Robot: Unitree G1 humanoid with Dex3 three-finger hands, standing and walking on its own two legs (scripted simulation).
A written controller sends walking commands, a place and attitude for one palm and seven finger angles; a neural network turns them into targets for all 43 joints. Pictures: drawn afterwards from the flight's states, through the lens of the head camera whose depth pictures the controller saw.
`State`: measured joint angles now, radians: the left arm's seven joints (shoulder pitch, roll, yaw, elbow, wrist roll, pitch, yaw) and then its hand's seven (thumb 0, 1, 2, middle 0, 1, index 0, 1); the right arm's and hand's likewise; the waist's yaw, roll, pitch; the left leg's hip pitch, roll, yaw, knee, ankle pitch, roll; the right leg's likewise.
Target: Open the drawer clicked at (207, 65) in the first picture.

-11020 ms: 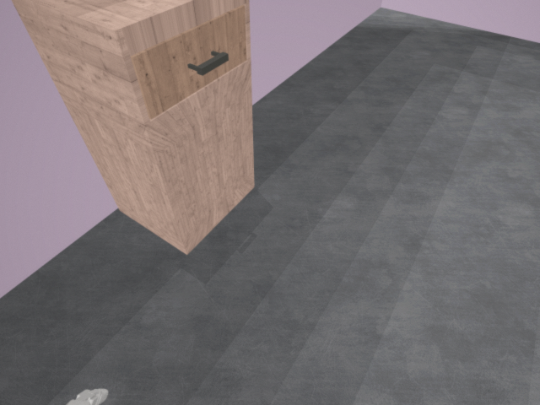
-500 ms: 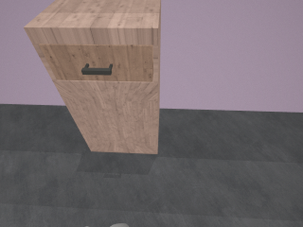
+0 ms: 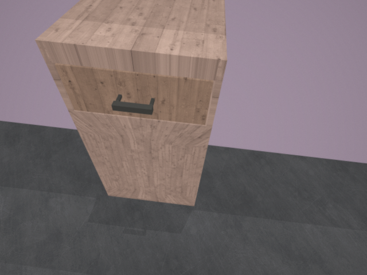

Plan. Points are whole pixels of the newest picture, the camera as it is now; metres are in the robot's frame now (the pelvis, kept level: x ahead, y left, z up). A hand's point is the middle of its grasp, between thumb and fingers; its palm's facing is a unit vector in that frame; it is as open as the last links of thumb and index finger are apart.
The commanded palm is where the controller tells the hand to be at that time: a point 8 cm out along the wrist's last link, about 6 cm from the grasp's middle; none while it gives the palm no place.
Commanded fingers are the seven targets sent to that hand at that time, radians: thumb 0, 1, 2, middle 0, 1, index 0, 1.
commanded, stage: come to a stop and stand still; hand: left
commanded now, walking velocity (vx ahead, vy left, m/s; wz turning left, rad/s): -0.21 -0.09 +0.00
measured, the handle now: (134, 103) +0.57 +0.21 +0.01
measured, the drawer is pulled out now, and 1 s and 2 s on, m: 0.00 0.00 0.00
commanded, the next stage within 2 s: look again from close up in 1.20 s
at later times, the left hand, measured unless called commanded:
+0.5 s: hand out of the picture +0.06 +0.13 -0.15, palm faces +0.05 -0.96 -0.28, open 7.4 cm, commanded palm none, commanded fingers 0.00 0.90 0.90 -0.20 -0.30 -0.20 -0.30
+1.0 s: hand out of the picture -0.02 +0.13 -0.17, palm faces +0.04 -0.98 -0.20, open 7.4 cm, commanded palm none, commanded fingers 0.00 0.90 0.90 -0.20 -0.30 -0.20 -0.30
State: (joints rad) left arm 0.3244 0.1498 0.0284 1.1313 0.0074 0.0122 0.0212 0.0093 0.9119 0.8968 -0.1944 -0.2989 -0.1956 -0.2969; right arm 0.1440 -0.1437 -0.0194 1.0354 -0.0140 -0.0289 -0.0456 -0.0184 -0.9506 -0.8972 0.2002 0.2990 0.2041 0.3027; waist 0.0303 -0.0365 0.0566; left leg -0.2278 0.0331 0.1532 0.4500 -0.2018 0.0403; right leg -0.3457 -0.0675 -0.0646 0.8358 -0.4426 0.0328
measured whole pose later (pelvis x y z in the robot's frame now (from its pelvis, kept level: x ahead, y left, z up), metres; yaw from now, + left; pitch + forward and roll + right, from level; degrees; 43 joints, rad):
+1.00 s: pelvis -0.02 -0.04 +0.00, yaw +0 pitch +0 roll +0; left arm 0.27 0.14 0.02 1.14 0.00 0.00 0.02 0.01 0.91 0.90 -0.19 -0.30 -0.20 -0.30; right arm 0.29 -0.13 -0.01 1.14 -0.01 0.01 -0.04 0.01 -0.91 -0.90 0.20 0.30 0.20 0.30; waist -0.01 0.03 0.04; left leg -0.12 0.06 0.00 0.43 -0.31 -0.05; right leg -0.23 0.00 -0.06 0.48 -0.26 -0.03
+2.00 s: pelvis -0.03 -0.02 +0.00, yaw -1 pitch -1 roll +1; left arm 0.30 0.13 -0.01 1.13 0.01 -0.01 0.02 0.01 0.91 0.90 -0.20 -0.30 -0.20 -0.30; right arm 0.33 -0.14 0.02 1.12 -0.02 -0.02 -0.03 0.01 -0.91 -0.90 0.20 0.30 0.20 0.30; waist 0.00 0.02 0.04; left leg -0.14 0.00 0.06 0.48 -0.32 0.01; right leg -0.25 -0.04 -0.02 0.53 -0.26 0.01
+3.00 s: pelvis +0.05 +0.03 -0.02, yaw -1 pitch -1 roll +0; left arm 0.34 0.21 0.01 0.92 0.03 0.04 0.02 0.01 0.91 0.90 -0.20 -0.30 -0.20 -0.30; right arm 0.26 -0.21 -0.03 0.84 -0.03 0.03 -0.02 0.01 -0.91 -0.90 0.20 0.30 0.20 0.30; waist 0.01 0.02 -0.02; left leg -0.30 0.01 0.08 0.65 -0.33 0.04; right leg -0.33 -0.06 -0.07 0.63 -0.28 0.01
